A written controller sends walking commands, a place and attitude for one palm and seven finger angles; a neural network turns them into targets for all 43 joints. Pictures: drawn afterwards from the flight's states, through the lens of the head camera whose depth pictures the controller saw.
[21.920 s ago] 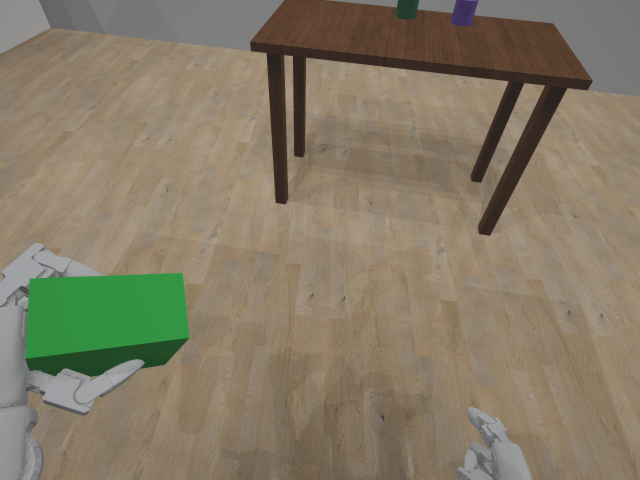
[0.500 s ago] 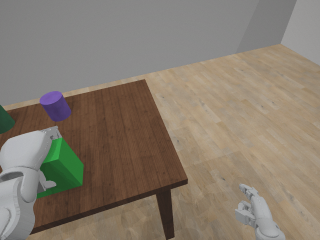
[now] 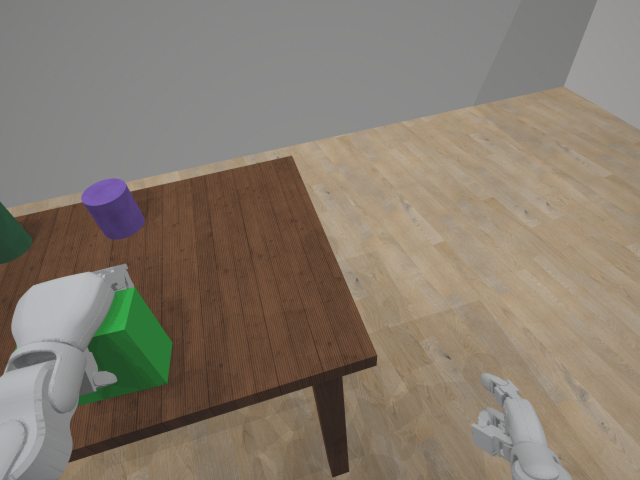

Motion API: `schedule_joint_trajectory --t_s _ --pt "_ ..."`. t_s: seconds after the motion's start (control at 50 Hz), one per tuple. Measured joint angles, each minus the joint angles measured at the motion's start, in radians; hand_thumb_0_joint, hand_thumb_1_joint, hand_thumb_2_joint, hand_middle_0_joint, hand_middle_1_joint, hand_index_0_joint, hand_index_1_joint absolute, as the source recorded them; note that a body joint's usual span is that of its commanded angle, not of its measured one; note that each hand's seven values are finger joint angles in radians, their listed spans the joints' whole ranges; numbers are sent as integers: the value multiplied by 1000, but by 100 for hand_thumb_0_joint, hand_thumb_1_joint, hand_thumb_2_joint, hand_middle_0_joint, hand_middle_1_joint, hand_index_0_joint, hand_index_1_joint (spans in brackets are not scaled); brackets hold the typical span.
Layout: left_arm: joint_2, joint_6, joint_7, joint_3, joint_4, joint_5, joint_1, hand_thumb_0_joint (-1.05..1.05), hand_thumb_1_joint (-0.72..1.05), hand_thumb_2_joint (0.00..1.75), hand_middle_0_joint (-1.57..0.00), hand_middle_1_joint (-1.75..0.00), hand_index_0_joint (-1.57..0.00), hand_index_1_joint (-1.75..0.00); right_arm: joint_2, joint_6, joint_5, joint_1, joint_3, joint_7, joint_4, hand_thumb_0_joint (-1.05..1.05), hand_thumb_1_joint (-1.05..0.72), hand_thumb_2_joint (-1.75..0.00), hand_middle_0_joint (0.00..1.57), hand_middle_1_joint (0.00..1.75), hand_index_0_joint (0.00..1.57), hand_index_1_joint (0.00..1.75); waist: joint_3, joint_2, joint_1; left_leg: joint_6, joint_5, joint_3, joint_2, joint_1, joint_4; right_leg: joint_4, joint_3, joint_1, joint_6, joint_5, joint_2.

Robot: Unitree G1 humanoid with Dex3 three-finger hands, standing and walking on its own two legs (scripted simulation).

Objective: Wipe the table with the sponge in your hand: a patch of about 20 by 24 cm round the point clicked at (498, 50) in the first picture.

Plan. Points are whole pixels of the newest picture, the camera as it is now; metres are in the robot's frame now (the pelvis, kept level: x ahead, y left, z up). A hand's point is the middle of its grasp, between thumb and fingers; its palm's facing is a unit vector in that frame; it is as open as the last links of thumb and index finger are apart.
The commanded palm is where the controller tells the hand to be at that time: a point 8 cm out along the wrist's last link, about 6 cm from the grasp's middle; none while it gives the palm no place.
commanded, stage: move the sponge above the wiping area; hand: left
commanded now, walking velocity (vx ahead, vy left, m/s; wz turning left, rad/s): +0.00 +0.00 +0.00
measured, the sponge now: (111, 356) +0.21 +0.31 +0.05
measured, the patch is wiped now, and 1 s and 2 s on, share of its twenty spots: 0.00 0.00 0.00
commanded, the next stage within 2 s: lower the sponge onto the table in 1.44 s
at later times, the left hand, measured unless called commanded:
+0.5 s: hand (92, 332) +0.22 +0.32 +0.10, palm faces -0.02 -0.03 -1.00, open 10.4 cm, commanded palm +0.19 +0.32 +0.16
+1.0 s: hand (78, 322) +0.22 +0.32 +0.12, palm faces +0.05 -0.02 -1.00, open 10.4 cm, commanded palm +0.19 +0.32 +0.17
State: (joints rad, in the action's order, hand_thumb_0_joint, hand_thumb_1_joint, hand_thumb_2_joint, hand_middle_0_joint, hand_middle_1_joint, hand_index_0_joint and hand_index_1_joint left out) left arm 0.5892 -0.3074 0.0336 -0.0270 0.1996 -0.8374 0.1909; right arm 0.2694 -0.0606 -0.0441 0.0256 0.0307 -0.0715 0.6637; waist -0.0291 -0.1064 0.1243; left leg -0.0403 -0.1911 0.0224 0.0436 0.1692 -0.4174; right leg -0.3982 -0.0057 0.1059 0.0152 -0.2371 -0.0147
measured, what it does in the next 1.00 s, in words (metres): stands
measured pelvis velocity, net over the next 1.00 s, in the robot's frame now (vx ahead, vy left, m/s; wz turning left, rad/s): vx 0.01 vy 0.00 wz -0.01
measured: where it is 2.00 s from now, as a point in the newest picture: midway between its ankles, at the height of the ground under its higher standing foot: outside the picture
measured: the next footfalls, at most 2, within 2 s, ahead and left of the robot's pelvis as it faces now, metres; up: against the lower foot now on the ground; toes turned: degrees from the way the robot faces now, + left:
none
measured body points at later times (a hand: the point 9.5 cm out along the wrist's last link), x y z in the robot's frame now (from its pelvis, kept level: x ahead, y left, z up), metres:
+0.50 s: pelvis +0.01 -0.01 +0.00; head +0.01 -0.04 +0.45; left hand +0.22 +0.31 +0.15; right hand +0.24 -0.23 -0.10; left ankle +0.02 +0.09 -0.74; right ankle -0.01 -0.11 -0.74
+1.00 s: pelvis +0.01 +0.00 +0.00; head +0.00 -0.04 +0.45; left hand +0.21 +0.32 +0.17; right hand +0.25 -0.21 -0.09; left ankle +0.02 +0.09 -0.74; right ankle -0.01 -0.11 -0.74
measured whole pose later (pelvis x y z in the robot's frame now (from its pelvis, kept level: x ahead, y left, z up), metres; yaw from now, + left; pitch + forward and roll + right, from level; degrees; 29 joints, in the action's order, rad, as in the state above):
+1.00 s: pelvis +0.01 +0.00 +0.00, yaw +0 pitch -3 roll +0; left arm 0.62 -0.29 -0.02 -0.11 0.20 -0.82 0.25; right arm 0.25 -0.08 -0.05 0.03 0.03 -0.05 0.66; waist -0.01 -0.10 0.12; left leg -0.03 -0.21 0.02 0.03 0.17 -0.43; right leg -0.40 0.00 0.10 0.02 -0.25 -0.02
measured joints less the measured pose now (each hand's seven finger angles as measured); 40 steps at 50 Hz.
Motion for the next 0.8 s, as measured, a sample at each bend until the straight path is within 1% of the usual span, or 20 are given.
schedule_joint_trajectory --t_s 0.06,0.1,0.22,0.3,0.34,0.4,0.46,0.5,0.58,0.64,0.72,0.8 --pt "3 26 -13 4 -14 -5 -10 0 -52 102 -70 -130 -71 -130 -3 1 0 2 -1 0 3 2 -90 -90 20 30 20 30 0 1 -4 2 0 -1 -2 0 1 1 2 1 1 1 -2" --pt "8 37 -23 -6 -33 -3 -17 0 -52 102 -70 -130 -71 -130 -7 -3 -1 1 -1 2 9 1 -90 -90 20 30 20 30 1 4 -6 3 0 -4 -4 -1 4 2 4 2 3 1 -4" --pt "19 12 -36 -56 -51 11 -1 0 -52 102 -70 -130 -71 -131 -4 -10 -6 10 -5 15 10 2 -90 -90 20 30 20 30 9 4 -17 7 -8 -8 -11 4 -2 2 9 6 6 -1 -11" --pt "18 9 -17 -58 -73 15 8 0 -52 102 -70 -131 -71 -131 10 -8 -8 21 -10 10 8 1 -90 -90 20 30 20 30 8 0 -20 6 -12 -2 -9 10 -9 -2 3 9 6 -6 -10" --pt "17 25 -9 -54 -77 13 15 0 -52 102 -70 -131 -71 -131 14 -4 -7 25 -13 6 8 2 -90 -90 20 30 20 30 7 0 -19 6 -15 0 -9 13 -13 -4 2 10 6 -8 -10" --pt "18 70 -11 -55 -69 11 34 0 -52 102 -70 -130 -71 -131 14 1 -3 31 -20 1 10 2 -90 -90 20 30 20 30 5 2 -16 6 -19 1 -10 13 -17 -5 0 9 7 -12 -11" --pt "24 106 -29 -65 -49 12 56 0 -52 102 -70 -130 -71 -130 9 3 -1 36 -27 1 11 2 -90 -90 20 30 20 30 6 6 -12 7 -26 0 -12 13 -23 -6 2 6 8 -14 -13" --pt "29 117 -45 -79 -37 17 69 0 -52 102 -70 -130 -71 -130 5 3 -2 37 -29 4 12 2 -90 -90 20 30 20 30 7 7 -10 8 -29 -2 -14 11 -25 -6 3 5 9 -16 -15" --pt "34 94 -67 -101 -22 26 78 0 -52 102 -70 -130 -71 -130 1 -1 -5 36 -32 11 13 2 -90 -90 20 30 20 30 17 5 -8 8 -34 0 -13 13 -30 -8 2 5 8 -20 -14" --pt "27 59 -63 -106 -18 35 85 0 -52 102 -70 -130 -71 -131 2 -3 -8 29 -27 14 12 2 -90 -90 20 30 20 30 22 -2 -10 7 -34 0 -11 14 -30 -9 2 6 6 -21 -12" --pt "13 33 -35 -74 -24 27 72 0 -52 102 -70 -131 -71 -131 6 -2 -9 23 -21 8 4 2 -90 -90 20 30 20 30 21 -7 -7 4 -29 5 -5 15 -26 -11 -4 7 3 -22 -6" --pt "-1 59 -25 -32 -10 9 58 0 -52 102 -70 -130 -71 -131 2 3 -2 19 -17 2 -2 1 -90 -90 20 30 20 30 16 -5 -1 2 -24 7 -1 11 -20 -9 -5 4 3 -20 -3"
